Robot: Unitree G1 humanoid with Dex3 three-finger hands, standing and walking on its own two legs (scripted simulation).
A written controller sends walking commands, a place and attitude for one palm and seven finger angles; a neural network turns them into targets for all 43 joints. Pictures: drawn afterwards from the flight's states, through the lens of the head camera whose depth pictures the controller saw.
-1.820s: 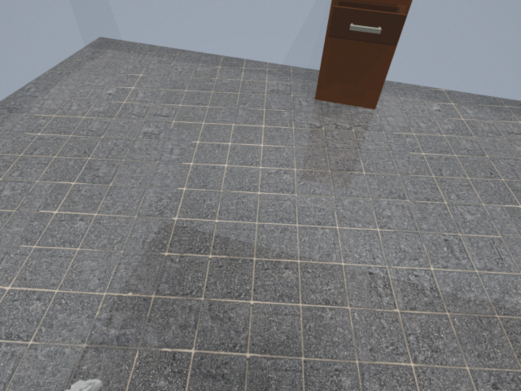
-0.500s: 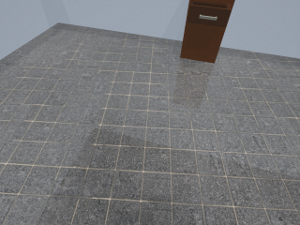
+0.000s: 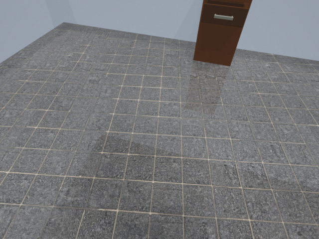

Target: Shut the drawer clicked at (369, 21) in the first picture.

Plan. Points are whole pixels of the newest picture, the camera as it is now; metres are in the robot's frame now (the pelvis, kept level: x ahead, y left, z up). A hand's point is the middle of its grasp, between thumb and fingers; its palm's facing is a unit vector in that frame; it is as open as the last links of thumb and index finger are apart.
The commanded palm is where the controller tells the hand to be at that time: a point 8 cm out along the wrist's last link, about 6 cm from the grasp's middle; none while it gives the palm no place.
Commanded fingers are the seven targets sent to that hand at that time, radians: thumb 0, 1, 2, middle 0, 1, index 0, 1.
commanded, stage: look at it before walking up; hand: left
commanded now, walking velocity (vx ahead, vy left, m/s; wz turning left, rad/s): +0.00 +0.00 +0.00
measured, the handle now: (223, 16) +1.95 -0.47 -0.19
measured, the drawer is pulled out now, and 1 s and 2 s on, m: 0.15 0.15 0.15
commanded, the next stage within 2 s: walk to a spot facing it in 0.12 s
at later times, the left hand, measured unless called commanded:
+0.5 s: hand out of the picture +0.05 +0.21 -0.18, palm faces -0.08 -0.97 -0.23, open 7.4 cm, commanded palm none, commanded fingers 0.00 0.90 0.90 -0.20 -0.30 -0.20 -0.30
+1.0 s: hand (113, 219) +0.22 +0.16 -0.19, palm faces -0.21 -0.97 -0.16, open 7.4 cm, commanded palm none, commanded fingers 0.00 0.90 0.90 -0.20 -0.30 -0.20 -0.30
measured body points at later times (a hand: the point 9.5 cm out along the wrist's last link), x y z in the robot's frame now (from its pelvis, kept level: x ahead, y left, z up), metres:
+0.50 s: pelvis +0.04 +0.00 -0.02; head +0.04 +0.00 +0.43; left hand +0.06 +0.26 -0.17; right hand +0.05 -0.27 -0.16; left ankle -0.01 +0.12 -0.75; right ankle +0.00 -0.12 -0.74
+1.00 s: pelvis +0.23 -0.02 -0.02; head +0.26 -0.01 +0.43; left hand +0.23 +0.21 -0.18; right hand +0.29 -0.28 -0.15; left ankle +0.37 +0.06 -0.73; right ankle +0.05 -0.12 -0.75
